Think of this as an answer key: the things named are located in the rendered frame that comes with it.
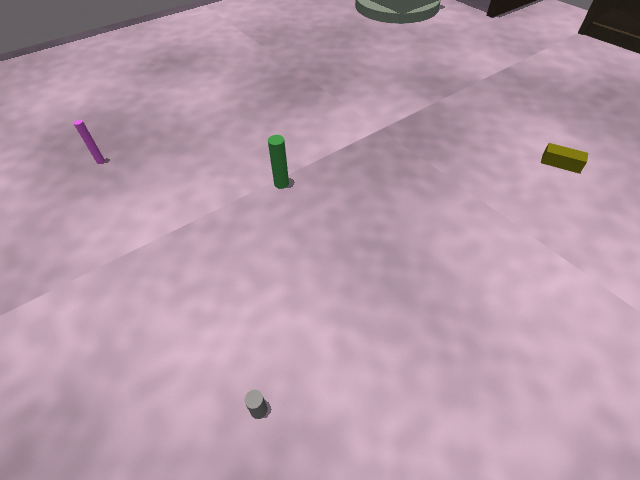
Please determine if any bookshelf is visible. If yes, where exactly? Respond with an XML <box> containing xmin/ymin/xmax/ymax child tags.
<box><xmin>578</xmin><ymin>0</ymin><xmax>640</xmax><ymax>54</ymax></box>

